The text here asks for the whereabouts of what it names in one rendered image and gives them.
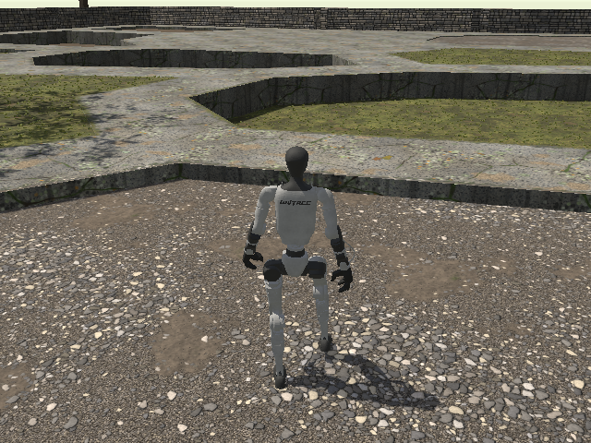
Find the robot right forearm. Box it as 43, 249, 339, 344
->
331, 225, 350, 270

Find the left robot shin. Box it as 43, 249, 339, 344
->
270, 315, 284, 377

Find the right robot hand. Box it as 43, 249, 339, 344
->
331, 268, 353, 293

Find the robot right foot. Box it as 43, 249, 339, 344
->
320, 333, 332, 352

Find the left robot hand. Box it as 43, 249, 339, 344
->
242, 251, 263, 269

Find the robot right upper arm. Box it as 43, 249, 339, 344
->
316, 187, 339, 240

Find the robot left upper arm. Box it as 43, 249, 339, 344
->
252, 186, 277, 235

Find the robot left forearm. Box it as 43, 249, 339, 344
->
244, 221, 261, 255

